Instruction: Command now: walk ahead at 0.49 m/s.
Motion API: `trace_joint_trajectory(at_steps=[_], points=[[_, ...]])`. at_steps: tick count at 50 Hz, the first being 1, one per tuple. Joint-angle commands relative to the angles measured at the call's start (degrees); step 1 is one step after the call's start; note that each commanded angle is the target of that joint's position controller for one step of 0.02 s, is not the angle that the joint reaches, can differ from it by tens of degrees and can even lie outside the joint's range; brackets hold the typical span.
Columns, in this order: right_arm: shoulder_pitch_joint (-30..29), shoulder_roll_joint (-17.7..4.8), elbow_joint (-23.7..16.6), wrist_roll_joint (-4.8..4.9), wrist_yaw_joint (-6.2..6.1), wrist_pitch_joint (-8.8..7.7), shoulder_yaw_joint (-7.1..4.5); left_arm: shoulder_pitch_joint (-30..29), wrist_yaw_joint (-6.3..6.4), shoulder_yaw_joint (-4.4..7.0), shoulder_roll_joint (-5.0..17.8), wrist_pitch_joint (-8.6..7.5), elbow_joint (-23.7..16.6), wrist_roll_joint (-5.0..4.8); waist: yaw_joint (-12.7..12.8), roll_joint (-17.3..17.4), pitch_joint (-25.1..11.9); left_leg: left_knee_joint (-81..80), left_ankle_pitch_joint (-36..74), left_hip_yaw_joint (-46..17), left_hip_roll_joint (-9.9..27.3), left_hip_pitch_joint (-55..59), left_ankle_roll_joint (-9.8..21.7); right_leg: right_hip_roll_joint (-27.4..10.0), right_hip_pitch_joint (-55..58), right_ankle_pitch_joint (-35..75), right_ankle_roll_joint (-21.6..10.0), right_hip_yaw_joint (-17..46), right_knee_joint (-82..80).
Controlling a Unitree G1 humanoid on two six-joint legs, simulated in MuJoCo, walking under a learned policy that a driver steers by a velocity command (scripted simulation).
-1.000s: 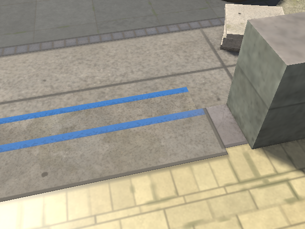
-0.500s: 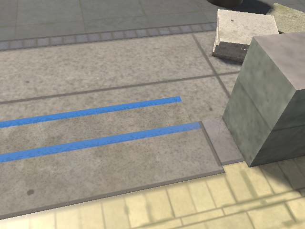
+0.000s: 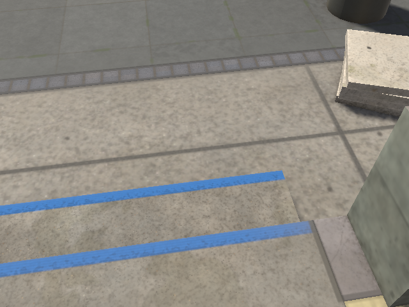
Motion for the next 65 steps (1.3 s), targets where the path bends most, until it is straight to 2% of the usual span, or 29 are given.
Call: trace_joint_trajectory(at_steps=[1, 6, 9, 11, 13, 14, 15, 16, 17, 18, 19, 24, 29, 34, 38, 40, 41, 42, 43, 44, 45, 46, 49, 52, 55, 56, 58, 62, 65], points=[[0.84, -2.26, -3.22, -0.64, -0.01, -0.06, -0.21, -4.00, 0.62, 1.55, 7.85, -1.28, -3.47, -0.18, -2.33, -5.07, 1.37, -8.96, 9.92, -0.39, 1.91, -0.27, -1.45, -15.10, -5.02, 6.30, -10.25, 10.34, -10.97], [-8.94, -1.62, -5.90, 0.16, 1.37, -1.11, 0.23, 1.96, 1.02, 1.77, 9.98, -0.08, -0.71, -0.81, 1.99, -5.12, 1.67, -24.46, 20.38, 2.27, -1.68, 3.25, -1.02, -15.14, -0.45, 6.81, -7.66, 7.29, -8.33], [-11.05, -3.13, -7.54, 0.33, 2.26, -1.33, -0.31, 3.48, 1.17, 1.95, 10.63, 1.04, 0.69, -1.09, 1.67, -5.91, 1.45, -28.23, 14.56, 1.63, -2.67, 2.59, 1.23, -18.39, 6.20, 8.50, -6.40, 8.94, -4.47], [-7.83, -4.58, -7.16, 0.28, 2.63, -1.44, -1.06, 2.71, 1.44, 2.14, 11.35, 1.84, 1.03, -1.08, -0.76, -7.06, -0.27, -30.09, 9.77, 2.68, -4.07, 7.08, 2.92, -19.20, 9.31, 14.74, -5.02, 9.35, -0.01], [7.49, -8.69, -3.08, 0.19, 1.90, -1.32, -3.36, 2.26, 1.91, 1.08, 8.76, 2.35, 0.58, -0.75, -7.97, -5.04, -10.27, -30.95, 10.93, 3.08, -4.19, 28.41, 6.55, -14.07, 4.42, 22.87, -1.92, 4.63, 20.05], [14.18, -15.02, -2.40, -1.09, 1.47, -1.04, -4.73, 7.89, 1.79, -0.71, 3.26, 1.62, -1.32, 0.08, -7.06, 6.99, -19.95, -31.17, 8.49, -19.00, 10.54, 50.12, 14.13, -6.88, -14.92, 3.56, 2.07, 1.42, 42.63], [16.48, -13.08, -1.60, -0.01, 1.96, -0.57, -4.31, 9.90, 1.52, -1.26, 2.20, 0.46, -0.53, -0.60, -7.27, 15.22, -24.84, -41.27, -2.39, -39.33, 15.28, 57.10, 19.34, -1.39, -27.94, -24.82, 3.41, 7.27, 54.48], [13.51, -8.91, -2.07, 0.36, 2.12, -0.52, -2.96, 5.71, 1.20, 0.37, 8.38, -0.26, -1.14, -2.01, -7.71, 8.91, -17.01, -42.83, -9.12, -34.79, 13.92, 52.14, 16.75, -4.93, -34.41, -23.74, 2.55, 10.67, 59.68], [10.05, -6.84, -2.87, 0.03, 2.00, -0.43, -2.38, 0.67, 1.15, 0.52, 8.95, -0.61, -2.54, -2.57, -7.03, 5.02, -10.74, -43.25, -7.76, -26.67, 11.77, 44.90, 14.67, -7.72, -35.79, -19.01, 1.77, 8.98, 59.11], [6.47, -5.48, -3.31, -0.43, 2.06, -0.45, -1.95, -1.69, 1.32, 0.45, 8.19, -0.57, -3.00, -1.81, -5.33, 1.64, -6.15, -44.75, -2.91, -20.81, 9.28, 37.21, 13.62, -9.96, -34.30, -14.18, 1.83, 7.90, 55.26], [4.15, -3.74, -3.69, -0.93, 2.13, -0.73, -1.46, -1.64, 1.47, 0.82, 7.83, -0.08, -2.77, -1.09, -3.51, 2.24, -4.16, -46.42, 1.47, -16.61, 7.00, 32.12, 12.83, -11.91, -31.39, -10.49, 1.95, 8.25, 51.50], [5.43, -4.98, -1.74, -0.82, 1.77, -2.08, -2.26, -2.44, 1.94, 0.54, 4.86, 2.07, -2.50, -0.27, -1.40, 0.83, -1.79, -51.34, 15.77, -8.02, 5.15, 27.03, 14.22, -13.08, -29.86, -1.36, 4.40, 7.59, 42.25], [9.11, -5.75, 0.65, -0.17, 0.47, -1.32, -2.48, -10.95, 1.29, -0.30, 2.51, 1.18, -4.39, -0.14, -3.97, 0.80, 0.16, -51.70, 18.12, -1.74, 2.76, 28.93, 11.82, -12.02, -29.94, 13.12, 4.75, 5.87, 25.17], [14.06, -7.04, 4.06, 0.31, -0.14, 0.12, -2.81, -19.95, -0.28, -0.72, 2.22, 0.02, -8.06, -0.49, -6.84, -0.02, 3.01, -48.94, 20.07, -1.05, 4.60, 34.29, 11.48, -9.41, -29.54, 14.31, 3.67, 4.25, 15.08], [13.65, -7.39, 4.93, 0.21, -0.42, 1.64, -3.33, -16.42, -1.28, 0.05, 4.39, -0.50, -8.02, -0.78, -3.58, 2.36, -0.48, -42.38, 31.77, -1.33, 6.53, 38.77, 10.77, -7.15, -22.49, 5.45, 0.94, 2.93, 15.51], [11.24, -6.72, 4.64, 0.54, -0.83, 2.10, -2.86, -3.71, -0.91, 2.04, 7.91, -0.57, -4.52, -0.27, 3.17, 1.17, -6.85, -28.05, 41.88, 1.46, 2.82, 36.21, 8.20, -4.84, -5.53, 6.90, -2.10, 0.84, 13.15], [11.91, -5.43, 3.41, -0.43, -1.29, 2.12, -2.10, 4.91, -0.37, 3.26, 12.23, -0.43, -3.08, 0.50, 5.53, -4.97, -14.86, -11.01, 25.91, 3.67, -0.98, 26.40, 6.00, -14.98, 10.20, 10.20, -6.01, 12.52, 13.12], [21.35, 2.98, 3.74, -1.09, -0.45, 1.01, 0.14, 6.39, -0.64, 3.57, 14.73, -0.16, -2.59, -0.38, 0.95, -18.78, -21.49, 9.63, -16.52, 2.23, -11.89, 4.04, 2.27, -26.17, 29.06, 2.18, -16.19, 36.98, 9.45], [18.66, -2.88, 4.39, 0.33, -0.04, -0.11, -1.22, 7.56, -0.86, 2.37, 9.55, 0.08, -2.23, -1.34, 3.68, -15.39, -20.94, 16.12, -20.53, -4.99, -10.62, -3.33, 2.89, -26.03, 27.60, -8.09, -15.83, 42.53, 3.28], [12.53, -7.39, 2.53, 2.13, -0.10, -0.50, -2.68, 3.28, -0.63, 1.63, 7.34, 0.15, -3.09, -0.93, 3.54, -11.24, -12.09, 17.48, -15.68, -4.69, -7.75, -5.75, 3.53, -24.77, 19.39, -7.77, -13.00, 33.77, 1.51], [9.46, -7.23, 1.78, 2.21, -0.53, -0.33, -2.82, -1.04, -0.62, 1.17, 6.03, 0.11, -3.98, -0.15, 1.98, -6.36, -7.95, 15.97, -10.43, -3.78, -5.18, -3.54, 3.50, -23.36, 11.11, -3.50, -11.54, 27.49, -0.10], [8.47, -6.62, 1.24, 1.31, -0.80, 0.17, -3.16, -3.81, -0.86, 0.78, 4.40, -0.23, -4.18, 0.58, 0.52, -6.51, -4.96, 12.36, -7.34, -4.17, -3.69, -1.72, 3.14, -21.36, 5.05, 1.29, -11.13, 22.18, -1.41], [11.45, -3.39, 1.83, 1.63, -1.10, 2.51, -3.41, -4.79, -0.96, 0.83, 2.84, -1.55, -2.56, 0.86, -2.47, -6.11, -3.14, 4.33, -3.45, -5.93, -0.89, 3.66, 3.17, -19.72, -0.92, 2.46, -9.95, 15.55, -5.98], [8.43, -1.51, -0.01, 0.86, -1.06, 3.90, -3.06, -2.62, -0.04, 2.25, 6.35, -1.64, -0.01, 0.71, -2.02, -4.49, -1.30, -1.30, 2.55, -6.74, -0.81, -1.12, 1.91, -20.28, 0.25, 9.73, -9.70, 11.14, -7.57], [10.36, -1.82, 0.85, 0.57, -0.15, 3.97, -3.64, -1.62, 0.76, 2.64, 6.86, -1.65, 1.15, 0.96, -2.29, -3.29, -2.82, -0.21, 12.32, -7.16, -0.45, -4.57, 1.71, -20.50, 2.79, 12.55, -9.30, 6.48, -4.76], [7.23, -3.27, -0.24, 1.45, 0.20, 3.34, -4.53, -1.45, 1.32, 2.17, 5.26, -1.85, 1.42, 0.44, -2.42, -4.08, -0.61, -4.66, 17.08, -9.10, -0.36, -7.93, 2.28, -19.08, 4.28, 7.26, -6.90, 4.93, -4.45], [2.96, -2.56, -1.39, 1.18, 0.84, 2.49, -4.50, 1.09, 2.00, 1.95, 4.49, -1.82, 2.71, 0.70, -0.42, -6.00, 0.92, -8.25, 22.57, -8.67, -0.91, -11.45, 2.82, -19.45, 6.66, 6.85, -5.54, 3.43, -2.37], [-3.40, 0.13, -4.23, -0.39, 2.49, 2.15, -3.73, 2.53, 4.03, 1.82, 4.76, -0.83, 3.50, 0.59, 1.85, -4.04, 3.16, -21.52, 39.26, -3.10, -2.88, -1.66, 2.42, -17.37, -2.08, 2.00, -3.03, -5.52, 4.59], [-7.81, 1.13, -6.31, 0.54, 4.05, 2.94, -3.16, 5.57, 4.26, 2.05, 5.44, -0.27, 4.24, 0.12, 4.48, -5.61, 5.05, -26.91, 39.04, -2.11, -3.44, -2.74, 3.02, -20.13, 0.61, -4.92, -2.02, -5.17, 12.64]])
Keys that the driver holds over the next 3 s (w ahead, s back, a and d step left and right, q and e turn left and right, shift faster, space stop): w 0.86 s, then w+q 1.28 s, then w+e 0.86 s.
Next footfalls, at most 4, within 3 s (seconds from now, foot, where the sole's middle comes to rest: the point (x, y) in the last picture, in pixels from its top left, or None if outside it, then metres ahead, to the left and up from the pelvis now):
0.26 left None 0.33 0.16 -0.78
0.80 right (240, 267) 0.62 -0.06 -0.78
1.46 left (161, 216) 0.89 0.25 -0.92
1.98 right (197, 167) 1.26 0.12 -1.06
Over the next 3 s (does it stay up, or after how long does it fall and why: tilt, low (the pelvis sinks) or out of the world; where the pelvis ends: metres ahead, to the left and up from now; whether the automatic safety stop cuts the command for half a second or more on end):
stays up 1.56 0.42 -0.31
